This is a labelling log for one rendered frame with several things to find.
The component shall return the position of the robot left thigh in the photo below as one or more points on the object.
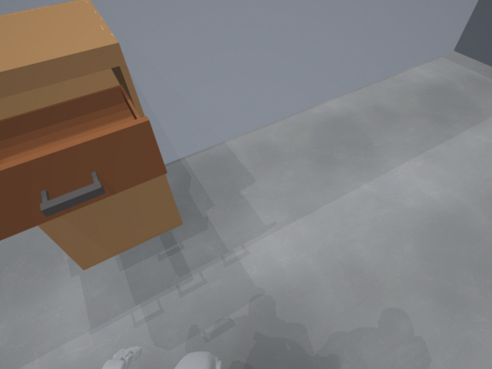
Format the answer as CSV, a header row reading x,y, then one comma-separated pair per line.
x,y
199,360

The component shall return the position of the robot left hand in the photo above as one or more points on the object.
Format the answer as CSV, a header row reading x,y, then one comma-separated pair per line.
x,y
123,358

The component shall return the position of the cabinet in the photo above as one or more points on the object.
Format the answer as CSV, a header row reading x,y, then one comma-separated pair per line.
x,y
56,53

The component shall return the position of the handle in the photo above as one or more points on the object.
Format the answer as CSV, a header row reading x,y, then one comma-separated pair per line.
x,y
55,205

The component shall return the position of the drawer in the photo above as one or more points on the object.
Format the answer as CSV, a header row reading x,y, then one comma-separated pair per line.
x,y
56,148

